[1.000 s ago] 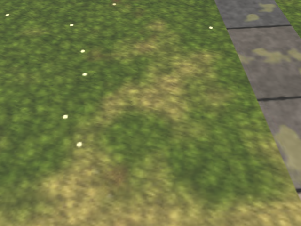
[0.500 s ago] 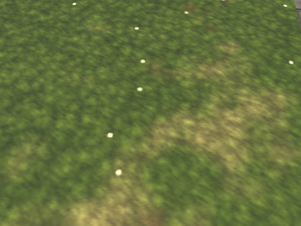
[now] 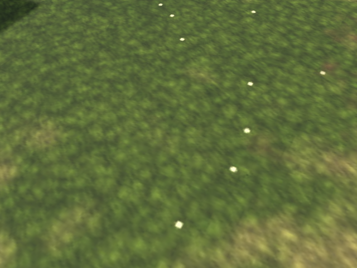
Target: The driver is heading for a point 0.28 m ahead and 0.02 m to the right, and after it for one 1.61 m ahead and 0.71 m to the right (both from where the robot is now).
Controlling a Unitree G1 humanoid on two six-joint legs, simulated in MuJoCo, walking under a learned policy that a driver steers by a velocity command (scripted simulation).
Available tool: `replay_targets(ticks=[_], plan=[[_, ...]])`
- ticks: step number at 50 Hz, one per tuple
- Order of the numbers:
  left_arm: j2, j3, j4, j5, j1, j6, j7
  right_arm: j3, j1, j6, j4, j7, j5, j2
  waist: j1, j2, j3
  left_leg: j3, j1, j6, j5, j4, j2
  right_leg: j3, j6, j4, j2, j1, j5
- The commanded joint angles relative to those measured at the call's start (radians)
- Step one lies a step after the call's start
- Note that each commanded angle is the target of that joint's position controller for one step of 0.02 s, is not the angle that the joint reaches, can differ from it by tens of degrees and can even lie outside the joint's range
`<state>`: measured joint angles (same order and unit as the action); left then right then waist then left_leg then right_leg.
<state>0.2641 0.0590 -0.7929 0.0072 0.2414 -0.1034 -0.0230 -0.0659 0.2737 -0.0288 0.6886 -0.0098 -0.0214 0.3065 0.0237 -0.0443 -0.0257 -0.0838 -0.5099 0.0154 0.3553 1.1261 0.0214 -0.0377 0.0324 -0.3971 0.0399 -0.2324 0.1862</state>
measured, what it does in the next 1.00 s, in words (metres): walks ahead, turning right: left foot, then right foot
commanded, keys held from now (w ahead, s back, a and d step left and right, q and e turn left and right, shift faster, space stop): no key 0.08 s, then e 0.34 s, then w+e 0.58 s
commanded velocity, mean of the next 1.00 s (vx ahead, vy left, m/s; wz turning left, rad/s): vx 0.30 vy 0.00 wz -0.34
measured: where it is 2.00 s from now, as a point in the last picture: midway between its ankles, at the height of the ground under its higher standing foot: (281, 193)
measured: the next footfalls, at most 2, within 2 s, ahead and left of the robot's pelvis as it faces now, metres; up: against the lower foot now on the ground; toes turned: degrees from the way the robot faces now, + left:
left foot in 0.24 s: +0.28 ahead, +0.14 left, +0.00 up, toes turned -2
right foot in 0.66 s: +0.20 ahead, -0.10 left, +0.00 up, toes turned -18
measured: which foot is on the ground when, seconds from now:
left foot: up 0.00-0.22, down 0.24-0.66, up 0.68-1.00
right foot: down 0.00-0.26, up 0.28-0.64, down 0.66-1.00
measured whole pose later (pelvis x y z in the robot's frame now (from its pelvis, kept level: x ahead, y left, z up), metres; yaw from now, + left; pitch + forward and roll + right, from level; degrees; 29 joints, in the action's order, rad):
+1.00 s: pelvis +0.30 -0.03 +0.00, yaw -26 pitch +3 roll +2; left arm 0.25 0.05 -0.82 -0.02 0.46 -0.04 0.03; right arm -0.08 -0.01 -0.09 0.74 0.04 -0.01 0.29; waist 0.09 -0.04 -0.02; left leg -0.06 -0.60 -0.04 -0.02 0.56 0.01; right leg 0.13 0.04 -0.30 0.01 -0.01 0.32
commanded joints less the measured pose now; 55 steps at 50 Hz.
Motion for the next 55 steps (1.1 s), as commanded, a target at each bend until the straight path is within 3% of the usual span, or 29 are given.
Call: replay_targets(ticks=[1,4,8,11,12,13,14,15,16,17,18,21,24,28,31,32,33,34,35,36,37,39,42,44,47,50,53,54,55], plan=[[0.133,0.027,0.031,-0.009,-0.011,-0.017,0.003,-0.005,-0.038,-0.016,-0.092,0.004,0.01,0.033,-0.012,0.133,0.001,-0.015,-0.162,-0.015,-0.042,-0.126,0.065,0.263,0.196,0.223,-0.28,0.119,-0.227],[0.168,0.032,0.014,-0.013,-0.03,-0.002,0.011,0.013,-0.089,-0.028,-0.101,0.013,0.024,0.003,-0.008,0.123,0.022,0.048,-0.054,-0.032,-0.194,-0.338,0.054,0.113,0.173,0.19,-0.239,0.086,-0.568],[0.187,0.031,-0.034,-0.032,0.055,0.029,0.016,0.008,-0.187,-0.039,-0.121,0.026,0.02,0.02,0.026,0.142,0.056,0.065,0.067,-0.027,-0.347,-0.535,-0.009,0.11,0.133,0.118,-0.217,0.125,-0.58],[0.189,0.029,-0.036,-0.044,0.024,0.04,0.023,-0.017,-0.106,-0.046,-0.093,0.022,0.035,0.072,-0.047,0.133,0.094,0.058,0.26,0.02,-0.458,-0.694,-0.03,0.15,0.078,-0.017,-0.201,0.112,-0.504],[0.159,0.019,-0.033,-0.034,0.037,0.035,0.022,-0.032,-0.053,-0.048,-0.08,0.012,0.047,0.119,-0.068,0.105,0.133,0.033,0.397,0.05,-0.638,-0.716,0.021,0.133,0.038,-0.119,-0.149,0.057,-0.427],[0.098,-0.004,0.001,-0.003,0.053,0.027,0.02,-0.047,0.028,-0.041,-0.087,-0.005,0.074,0.198,-0.084,-0.048,0.258,-0.141,0.649,0.134,-1.076,-0.619,0.239,0.088,-0.021,-0.364,-0.067,-0.126,-0.051],[0.053,-0.023,-0.019,-0.016,0.199,0.034,0.022,-0.042,0.033,-0.019,-0.097,-0.005,0.075,0.19,-0.055,-0.24,0.415,-0.344,0.793,0.296,-1.17,-0.608,0.451,0.087,-0.066,-0.634,-0.006,-0.284,0.537],[0.157,0.006,-0.039,-0.033,0.189,0.053,0.024,-0.03,0.026,-0.001,-0.101,0.0,0.052,0.135,-0.079,-0.146,0.405,-0.327,0.712,0.289,-0.978,-0.647,0.404,0.144,-0.08,-0.75,-0.036,-0.313,0.551],[0.174,0.018,-0.021,-0.044,0.129,0.072,0.03,-0.022,-0.026,0.005,-0.098,0.001,0.034,0.11,-0.064,-0.115,0.296,-0.254,0.631,0.258,-0.79,-0.689,0.357,0.117,-0.087,-0.796,-0.059,-0.386,0.499],[0.159,0.02,-0.022,-0.039,0.102,0.094,0.042,-0.014,-0.085,0.006,-0.093,0.0,0.027,0.085,-0.042,-0.076,0.221,-0.2,0.529,0.231,-0.627,-0.737,0.315,0.104,-0.101,-0.79,-0.087,-0.397,0.435],[0.157,0.026,-0.02,-0.031,0.096,0.119,0.054,-0.01,-0.14,0.007,-0.091,0.001,0.029,0.073,-0.019,-0.082,0.164,-0.151,0.411,0.217,-0.504,-0.788,0.29,0.102,-0.117,-0.771,-0.105,-0.36,0.379],[0.118,0.028,0.0,-0.022,0.117,0.159,0.069,-0.017,-0.219,0.0,-0.074,-0.004,0.054,0.079,0.025,-0.115,0.108,-0.024,0.209,0.221,-0.374,-0.872,0.254,0.057,-0.134,-0.731,-0.101,-0.232,0.263],[0.099,0.024,0.037,-0.016,0.061,0.155,0.052,-0.03,-0.213,-0.012,-0.048,-0.015,0.034,0.1,0.008,-0.115,0.116,0.0,0.209,0.21,-0.09,-0.934,0.269,0.041,-0.093,-0.58,-0.131,-0.213,0.172],[0.117,0.027,0.053,-0.017,0.019,0.137,0.02,-0.051,-0.202,-0.02,-0.019,-0.01,0.009,0.151,0.002,-0.089,0.112,0.017,0.229,0.187,0.066,-0.963,0.295,-0.004,-0.025,-0.391,-0.12,-0.12,0.16],[0.118,0.037,0.013,-0.022,0.094,0.134,0.007,-0.054,-0.225,-0.01,-0.006,-0.002,-0.014,0.151,0.053,-0.05,0.085,0.07,0.184,0.137,0.191,-0.906,0.278,-0.069,0.035,-0.207,-0.087,0.023,0.116],[0.122,0.043,-0.024,-0.023,0.16,0.133,0.009,-0.047,-0.23,-0.005,-0.002,-0.002,-0.012,0.12,0.074,-0.012,0.07,0.116,0.135,0.103,0.234,-0.82,0.236,-0.079,0.06,-0.155,-0.058,0.098,0.14],[0.151,0.055,-0.057,-0.026,0.242,0.129,0.018,-0.034,-0.233,-0.001,-0.002,0.002,-0.003,0.064,0.09,0.115,0.039,0.202,0.042,0.052,0.255,-0.595,0.161,0.042,0.107,-0.039,-0.104,0.167,0.254],[0.222,0.062,-0.048,-0.026,0.291,0.117,0.03,-0.012,-0.243,-0.003,-0.015,0.016,0.024,-0.015,0.077,0.347,-0.002,0.262,-0.215,-0.024,0.296,-0.178,0.053,0.405,0.194,0.068,-0.319,0.255,0.302],[0.297,0.07,0.005,-0.004,0.241,0.086,0.016,-0.023,-0.296,-0.025,-0.067,0.021,0.002,0.03,0.075,0.345,-0.036,0.089,-0.41,-0.015,0.252,-0.094,-0.039,0.771,0.324,0.256,-0.413,0.218,0.605],[0.249,0.059,0.035,0.004,0.161,0.06,0.015,-0.039,-0.33,-0.048,-0.066,0.023,-0.02,0.106,0.059,0.238,-0.091,0.024,-0.442,0.006,0.116,-0.075,0.02,0.721,0.295,0.302,-0.407,0.197,0.594],[0.209,0.046,0.04,-0.005,0.12,0.045,0.021,-0.048,-0.307,-0.063,-0.05,0.024,-0.014,0.131,0.026,0.212,-0.097,0.022,-0.436,0.011,-0.007,-0.112,0.039,0.629,0.25,0.275,-0.377,0.205,0.46],[0.178,0.035,0.042,-0.022,0.114,0.045,0.032,-0.048,-0.293,-0.074,-0.017,0.017,0.028,0.111,0.014,0.158,-0.055,0.025,-0.354,-0.013,-0.135,-0.203,0.05,0.477,0.195,0.248,-0.306,0.216,0.233],[0.163,0.031,0.036,-0.018,0.166,0.041,0.05,-0.038,-0.315,-0.077,-0.01,0.026,0.024,0.062,0.018,0.141,-0.008,0.041,-0.262,-0.044,-0.298,-0.329,0.012,0.348,0.166,0.229,-0.244,0.23,-0.013],[0.168,0.035,0.033,-0.02,0.19,0.043,0.056,-0.029,-0.35,-0.077,-0.017,0.032,0.017,0.037,0.03,0.149,-0.01,0.048,-0.201,-0.056,-0.364,-0.435,-0.011,0.3,0.154,0.219,-0.216,0.2,-0.066],[0.174,0.042,0.023,-0.026,0.234,0.049,0.06,-0.017,-0.433,-0.08,-0.046,0.046,0.007,0.02,0.064,0.173,-0.04,0.053,-0.142,-0.066,-0.4,-0.551,-0.029,0.298,0.154,0.205,-0.212,0.161,-0.067],[0.181,0.049,0.017,-0.036,0.252,0.058,0.063,-0.013,-0.471,-0.09,-0.067,0.059,0.002,0.033,0.072,0.173,-0.059,0.04,-0.1,-0.056,-0.386,-0.622,-0.031,0.344,0.153,0.165,-0.234,0.17,-0.07],[0.197,0.06,0.027,-0.036,0.215,0.068,0.066,-0.027,-0.395,-0.1,-0.052,0.058,-0.001,0.079,0.025,0.213,-0.041,0.038,0.029,-0.028,-0.317,-0.649,-0.033,0.385,0.128,0.103,-0.257,0.175,-0.177],[0.193,0.059,0.036,-0.033,0.195,0.071,0.065,-0.038,-0.32,-0.104,-0.033,0.053,0.002,0.102,-0.014,0.225,-0.005,0.055,0.133,-0.008,-0.293,-0.667,-0.045,0.38,0.114,0.038,-0.24,0.167,-0.295],[0.169,0.051,0.049,-0.027,0.176,0.072,0.061,-0.057,-0.188,-0.106,0.003,0.043,0.007,0.14,-0.077,0.206,0.084,0.059,0.323,0.026,-0.302,-0.688,-0.034,0.34,0.082,-0.113,-0.179,0.132,-0.393]])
